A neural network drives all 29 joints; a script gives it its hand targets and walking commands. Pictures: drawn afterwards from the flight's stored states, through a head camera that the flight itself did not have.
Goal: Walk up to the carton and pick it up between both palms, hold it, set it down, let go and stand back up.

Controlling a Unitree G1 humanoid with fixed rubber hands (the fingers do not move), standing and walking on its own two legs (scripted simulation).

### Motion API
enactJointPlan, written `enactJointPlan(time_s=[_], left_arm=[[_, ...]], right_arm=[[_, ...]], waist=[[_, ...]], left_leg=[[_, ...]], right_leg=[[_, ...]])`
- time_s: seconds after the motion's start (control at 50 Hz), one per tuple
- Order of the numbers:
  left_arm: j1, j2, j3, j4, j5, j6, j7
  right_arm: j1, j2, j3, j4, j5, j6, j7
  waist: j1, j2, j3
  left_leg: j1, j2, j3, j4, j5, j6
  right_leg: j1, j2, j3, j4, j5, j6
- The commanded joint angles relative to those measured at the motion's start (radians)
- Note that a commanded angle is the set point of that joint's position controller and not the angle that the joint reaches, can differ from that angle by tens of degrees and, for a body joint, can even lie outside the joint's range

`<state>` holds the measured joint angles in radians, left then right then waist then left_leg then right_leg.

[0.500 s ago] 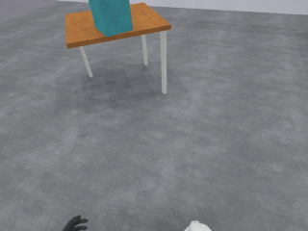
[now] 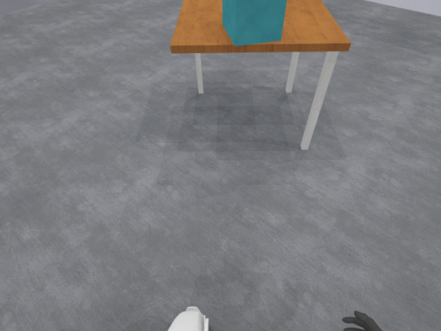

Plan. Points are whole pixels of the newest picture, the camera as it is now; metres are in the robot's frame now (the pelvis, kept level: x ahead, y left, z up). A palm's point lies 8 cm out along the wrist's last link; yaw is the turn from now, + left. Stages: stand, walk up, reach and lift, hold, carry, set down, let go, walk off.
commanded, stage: walk up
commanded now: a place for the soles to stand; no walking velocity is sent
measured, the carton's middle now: (251, 4) +1.41 -0.02 +0.05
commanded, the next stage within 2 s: none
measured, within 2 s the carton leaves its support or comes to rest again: neither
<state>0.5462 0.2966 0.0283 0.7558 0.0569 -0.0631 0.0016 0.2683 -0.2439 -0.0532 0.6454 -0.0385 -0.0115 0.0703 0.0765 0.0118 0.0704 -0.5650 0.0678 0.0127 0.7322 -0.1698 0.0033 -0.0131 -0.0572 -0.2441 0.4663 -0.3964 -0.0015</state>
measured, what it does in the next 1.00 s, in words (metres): walks ahead: left foot, then right foot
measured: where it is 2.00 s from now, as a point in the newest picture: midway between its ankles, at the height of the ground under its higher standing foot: (258, 209)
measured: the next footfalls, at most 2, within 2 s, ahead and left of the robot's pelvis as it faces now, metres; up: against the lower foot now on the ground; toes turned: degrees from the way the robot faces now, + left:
left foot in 0.08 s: +0.22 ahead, +0.12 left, +0.00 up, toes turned +6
right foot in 0.56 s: +0.46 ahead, -0.15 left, +0.00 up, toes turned -3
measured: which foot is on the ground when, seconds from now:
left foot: up 0.00-0.06, down 0.08-0.58, up 0.60-0.96, down 0.98-1.00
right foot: down 0.00-0.12, up 0.14-0.54, down 0.56-1.00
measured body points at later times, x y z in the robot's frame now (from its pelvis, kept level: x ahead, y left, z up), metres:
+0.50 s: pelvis +0.26 -0.01 +0.00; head +0.28 +0.00 +0.45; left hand +0.40 +0.24 -0.11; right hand +0.29 -0.29 -0.11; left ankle +0.18 +0.12 -0.73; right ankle +0.42 -0.16 -0.70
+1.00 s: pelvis +0.48 -0.04 -0.02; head +0.50 -0.02 +0.43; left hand +0.44 +0.23 -0.15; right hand +0.67 -0.26 -0.10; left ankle +0.59 +0.08 -0.73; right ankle +0.42 -0.15 -0.73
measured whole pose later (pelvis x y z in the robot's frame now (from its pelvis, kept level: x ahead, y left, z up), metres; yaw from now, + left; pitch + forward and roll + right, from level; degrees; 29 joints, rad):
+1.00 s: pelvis +0.48 -0.04 -0.02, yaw +5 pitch -2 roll +0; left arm 0.49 0.32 0.03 0.73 0.04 -0.03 -0.03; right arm 0.25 -0.23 -0.03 0.56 -0.03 -0.05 0.03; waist 0.09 -0.04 0.08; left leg -0.45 0.03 0.06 0.65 -0.17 0.04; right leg -0.18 -0.04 -0.13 0.71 -0.50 -0.02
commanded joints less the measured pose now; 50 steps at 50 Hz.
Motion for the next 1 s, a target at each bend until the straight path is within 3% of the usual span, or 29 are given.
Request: enactJointPlan(time_s=[0.0,0.04,0.06,0.08,0.1,0.12,0.14,0.2,0.22,0.24,0.3,0.36,0.44,0.46,0.5,0.52,0.54,0.56,0.58,0.6,0.62,0.64,0.68,0.7,0.86,0.9,0.94,0.96,0.98], left_arm=[[0.041,0.194,0.043,-0.059,-0.009,0.009,0.003],[-0.004,0.194,0.034,-0.07,-0.018,0.032,0.004],[0.018,0.153,0.018,-0.088,-0.009,0.038,-0.005],[0.062,0.117,0.006,-0.13,-0.01,0.033,-0.008],[0.022,0.107,0.005,-0.155,-0.007,0.041,-0.019],[-0.042,0.171,0.031,-0.179,-0.015,0.064,-0.02],[-0.095,0.195,0.032,-0.202,-0.005,0.065,-0.024],[-0.071,0.092,0.014,-0.193,-0.017,0.041,-0.041],[-0.04,0.076,0.009,-0.17,-0.008,0.043,-0.048],[-0.033,0.071,0.015,-0.177,-0.014,0.044,-0.054],[-0.167,0.055,0.013,-0.204,-0.012,0.048,-0.075],[-0.25,0.027,0.011,-0.205,-0.022,0.037,-0.091],[-0.272,0.047,0.025,-0.18,-0.031,0.018,-0.089],[-0.307,0.059,0.031,-0.189,-0.018,0.015,-0.083],[-0.255,0.081,0.045,-0.166,-0.011,0.005,-0.074],[-0.172,0.112,0.064,-0.138,-0.01,-0.006,-0.064],[-0.031,0.164,0.084,-0.114,0.004,-0.011,-0.049],[0.052,0.246,0.107,-0.117,-0.001,-0.013,-0.035],[0.085,0.29,0.122,-0.116,0.001,0.004,-0.02],[0.01,0.271,0.118,-0.139,-0.018,0.012,-0.009],[-0.026,0.217,0.092,-0.143,-0.039,0.019,-0.002],[-0.086,0.186,0.078,-0.154,-0.037,0.015,-0.003],[-0.136,0.157,0.062,-0.145,-0.029,0.006,-0.005],[-0.151,0.13,0.051,-0.143,-0.015,-0.002,-0.009],[-0.099,0.166,0.044,-0.106,-0.003,-0.003,-0.016],[-0.1,0.196,0.047,-0.11,-0.005,0.009,-0.023],[-0.094,0.142,0.033,-0.11,-0.016,0.02,-0.027],[-0.057,0.096,0.019,-0.122,-0.018,0.019,-0.031],[-0.037,0.067,0.008,-0.146,-0.013,0.024,-0.03]], right_arm=[[-0.064,-0.067,-0.021,-0.126,-0.022,-0.037,-0.011],[0.041,-0.099,-0.048,-0.109,-0.03,-0.046,-0.037],[0.212,-0.149,-0.062,-0.067,-0.044,-0.057,-0.045],[0.336,-0.25,-0.1,-0.079,-0.043,-0.055,-0.061],[0.387,-0.305,-0.111,-0.087,-0.027,-0.045,-0.08],[0.35,-0.304,-0.112,-0.078,0.01,-0.033,-0.108],[0.327,-0.255,-0.088,-0.089,0.036,-0.03,-0.114],[0.169,-0.191,-0.051,-0.085,0.009,-0.062,-0.106],[0.129,-0.181,-0.042,-0.079,0.004,-0.07,-0.101],[0.083,-0.164,-0.03,-0.081,0.0,-0.073,-0.094],[0.088,-0.161,-0.024,-0.073,-0.016,-0.089,-0.09],[0.134,-0.192,-0.031,-0.048,-0.009,-0.1,-0.085],[0.177,-0.211,-0.04,-0.041,0.01,-0.084,-0.064],[0.178,-0.22,-0.04,-0.037,0.014,-0.084,-0.065],[0.194,-0.217,-0.038,-0.028,0.015,-0.073,-0.063],[0.207,-0.212,-0.034,-0.031,0.015,-0.067,-0.064],[0.216,-0.177,-0.016,-0.046,0.013,-0.061,-0.06],[0.252,-0.107,0.013,-0.084,0.007,-0.063,-0.057],[0.268,-0.123,0.003,-0.091,0.023,-0.052,-0.065],[0.25,-0.154,0.0,-0.1,0.025,-0.041,-0.072],[0.146,-0.183,-0.013,-0.097,0.005,-0.031,-0.072],[0.089,-0.165,-0.013,-0.099,0.008,-0.03,-0.067],[0.148,-0.142,-0.023,-0.097,0.012,-0.02,-0.063],[0.17,-0.125,-0.018,-0.1,0.006,-0.016,-0.056],[-0.018,-0.067,0.009,-0.157,0.02,-0.041,-0.03],[0.059,-0.064,-0.006,-0.15,0.015,-0.044,-0.036],[0.119,-0.112,-0.03,-0.128,0.0,-0.05,-0.054],[0.213,-0.174,-0.054,-0.118,-0.013,-0.057,-0.065],[0.26,-0.244,-0.072,-0.132,-0.023,-0.057,-0.074]], waist=[[-0.004,-0.128,0.079],[-0.088,-0.06,0.015],[-0.162,0.058,-0.129],[-0.212,0.222,-0.295],[-0.231,0.217,-0.289],[-0.232,0.136,-0.213],[-0.219,0.084,-0.127],[-0.105,0.044,-0.043],[-0.073,0.044,-0.042],[-0.046,0.105,-0.018],[-0.088,0.14,0.026],[-0.104,0.103,0.073],[-0.12,0.161,0.04],[-0.121,0.148,0.001],[-0.098,0.072,0.001],[-0.042,-0.038,-0.043],[0.024,-0.183,-0.177],[0.043,-0.353,-0.272],[0.059,-0.342,-0.228],[0.03,-0.285,-0.153],[0.041,-0.151,-0.056],[0.024,-0.109,0.018],[-0.033,-0.129,0.064],[-0.037,-0.144,0.021],[0.0,-0.148,0.023],[-0.053,-0.145,-0.038],[-0.098,-0.015,-0.059],[-0.147,0.115,-0.146],[-0.17,0.225,-0.206]], left_leg=[[0.097,-0.043,0.079,-0.085,-0.009,0.048],[0.282,-0.1,0.101,-0.189,-0.04,0.068],[0.538,-0.078,0.002,-0.156,-0.046,0.105],[0.793,0.161,-0.375,-0.147,-0.273,0.215],[0.838,0.364,-0.869,-0.394,-0.441,0.329],[0.79,0.387,-0.906,-0.433,-0.541,0.39],[0.689,0.367,-0.86,-0.454,-0.37,0.374],[0.434,0.238,-0.391,-0.396,0.054,0.281],[0.342,0.225,-0.366,-0.409,-0.012,0.219],[0.273,0.189,-0.319,-0.441,-0.058,0.255],[0.277,0.162,-0.209,-0.449,0.01,0.273],[0.238,0.129,-0.146,-0.466,-0.006,0.226],[0.302,0.127,-0.106,-0.442,-0.047,0.19],[0.281,0.173,-0.154,-0.429,-0.071,0.198],[0.281,0.146,-0.096,-0.312,-0.024,0.18],[0.235,0.116,-0.079,-0.151,-0.027,0.147],[0.163,0.039,-0.006,0.144,-0.05,0.11],[0.01,-0.066,0.046,0.4,-0.353,0.044],[-0.117,-0.111,-0.001,0.54,-0.43,0.028],[-0.19,-0.066,-0.04,0.654,-0.373,0.009],[-0.201,-0.033,-0.064,0.678,-0.312,0.008],[-0.169,-0.011,-0.064,0.658,-0.287,0.012],[-0.071,0.015,-0.069,0.558,-0.226,-0.005],[-0.004,0.015,-0.058,0.507,-0.226,-0.017],[0.072,0.002,0.033,-0.019,-0.129,0.012],[0.237,-0.032,0.073,-0.099,-0.058,0.032],[0.457,-0.08,0.097,-0.142,-0.06,0.065],[0.616,-0.025,-0.009,-0.154,-0.092,0.1],[0.65,0.241,-0.468,-0.311,-0.445,0.207]], right_leg=[[-0.12,-0.286,0.128,-0.127,0.268,-0.189],[-0.131,-0.244,0.059,0.109,0.464,-0.157],[-0.246,-0.181,0.036,0.348,0.38,-0.132],[-0.475,-0.093,0.043,0.667,0.142,-0.085],[-0.693,0.06,0.12,0.8,-0.19,-0.035],[-0.746,-0.014,0.238,0.918,-0.168,-0.016],[-0.785,-0.005,0.247,0.973,-0.141,-0.007],[-0.64,-0.074,0.294,0.863,-0.005,-0.005],[-0.577,-0.098,0.324,0.803,0.018,0.004],[-0.56,-0.076,0.284,0.777,0.031,0.016],[-0.595,-0.076,0.235,0.579,0.079,0.029],[-0.568,-0.063,0.205,0.392,0.256,0.013],[-0.422,-0.029,0.157,0.176,0.361,0.003],[-0.347,-0.053,0.184,0.18,0.339,-0.019],[-0.246,-0.012,0.133,0.13,0.298,-0.026],[-0.121,0.0,0.162,0.107,0.302,-0.044],[0.077,-0.033,0.249,0.062,0.165,-0.09],[0.204,-0.277,0.611,0.005,0.053,-0.165],[0.19,-0.37,0.855,-0.136,-0.114,-0.279],[0.132,-0.408,0.963,-0.241,-0.166,-0.333],[0.048,-0.363,0.844,-0.224,-0.082,-0.283],[-0.06,-0.321,0.674,-0.171,0.094,-0.264],[-0.215,-0.246,0.502,-0.156,0.299,-0.22],[-0.257,-0.242,0.435,-0.15,0.307,-0.239],[-0.237,-0.171,0.317,-0.13,0.235,-0.223],[-0.299,-0.211,0.328,-0.022,0.244,-0.211],[-0.435,-0.138,0.264,0.099,0.084,-0.148],[-0.476,-0.091,0.207,0.295,0.138,-0.115],[-0.616,0.02,0.119,0.626,-0.03,-0.042]])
